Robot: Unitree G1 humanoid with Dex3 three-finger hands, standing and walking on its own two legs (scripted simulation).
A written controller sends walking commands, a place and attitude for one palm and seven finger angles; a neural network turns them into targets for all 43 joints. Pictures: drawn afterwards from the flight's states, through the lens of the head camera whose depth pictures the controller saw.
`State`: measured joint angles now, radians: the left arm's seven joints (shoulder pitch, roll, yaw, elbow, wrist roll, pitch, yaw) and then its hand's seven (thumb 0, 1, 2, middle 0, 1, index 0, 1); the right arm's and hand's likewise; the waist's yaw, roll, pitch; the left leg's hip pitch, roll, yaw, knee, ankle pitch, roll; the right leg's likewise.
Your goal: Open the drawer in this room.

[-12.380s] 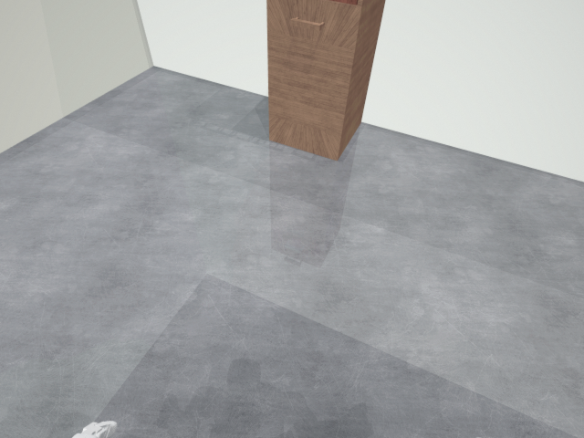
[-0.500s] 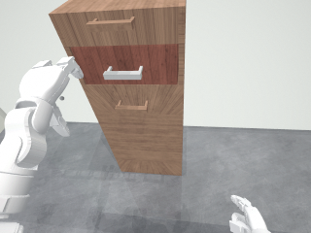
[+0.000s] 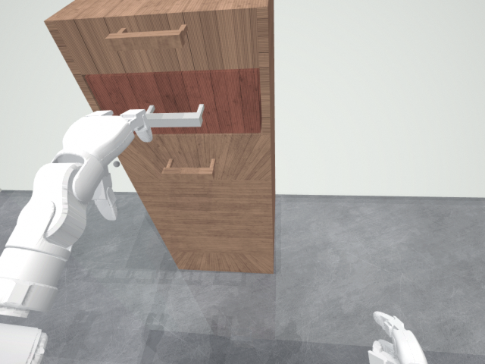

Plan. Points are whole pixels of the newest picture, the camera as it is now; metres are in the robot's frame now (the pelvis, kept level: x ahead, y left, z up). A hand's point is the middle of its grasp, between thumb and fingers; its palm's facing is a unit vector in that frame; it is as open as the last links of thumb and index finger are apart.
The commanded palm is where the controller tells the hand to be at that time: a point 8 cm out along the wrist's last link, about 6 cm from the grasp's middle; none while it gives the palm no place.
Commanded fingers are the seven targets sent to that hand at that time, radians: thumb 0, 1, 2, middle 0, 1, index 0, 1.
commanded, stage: move the hooked fingers above the handle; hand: left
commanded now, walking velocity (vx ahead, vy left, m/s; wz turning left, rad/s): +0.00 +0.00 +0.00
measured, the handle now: (173, 114) +0.60 +0.23 +0.10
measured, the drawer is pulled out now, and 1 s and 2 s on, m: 0.00 0.00 0.00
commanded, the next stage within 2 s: none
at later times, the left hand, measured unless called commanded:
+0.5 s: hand (156, 148) +0.43 +0.20 +0.14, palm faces -0.06 -0.03 -1.00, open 13.8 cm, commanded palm +0.43 +0.24 +0.23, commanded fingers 0.00 -0.50 0.30 -0.30 -1.20 -0.30 -1.20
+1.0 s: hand (182, 130) +0.49 +0.17 +0.13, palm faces -0.07 -0.03 -1.00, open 13.8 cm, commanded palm +0.51 +0.24 +0.21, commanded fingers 0.00 -0.50 0.30 -0.30 -1.20 -0.30 -1.20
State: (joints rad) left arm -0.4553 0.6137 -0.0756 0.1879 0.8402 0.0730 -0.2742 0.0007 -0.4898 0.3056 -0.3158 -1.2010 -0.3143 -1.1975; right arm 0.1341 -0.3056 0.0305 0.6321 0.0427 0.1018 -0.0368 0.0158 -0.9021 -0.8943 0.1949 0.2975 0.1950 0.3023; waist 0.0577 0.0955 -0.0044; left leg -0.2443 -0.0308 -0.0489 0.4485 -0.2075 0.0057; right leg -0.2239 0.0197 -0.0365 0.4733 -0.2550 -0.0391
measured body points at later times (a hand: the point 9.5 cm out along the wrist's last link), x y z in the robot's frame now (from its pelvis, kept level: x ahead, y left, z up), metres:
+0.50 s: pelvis +0.03 +0.03 +0.00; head +0.05 +0.00 +0.45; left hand +0.43 +0.20 +0.20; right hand +0.19 -0.21 -0.12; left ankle +0.02 +0.12 -0.74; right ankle +0.00 -0.09 -0.74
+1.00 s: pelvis +0.04 +0.03 -0.01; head +0.09 +0.01 +0.44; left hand +0.49 +0.17 +0.19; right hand +0.12 -0.25 -0.13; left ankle +0.02 +0.12 -0.74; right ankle +0.00 -0.09 -0.74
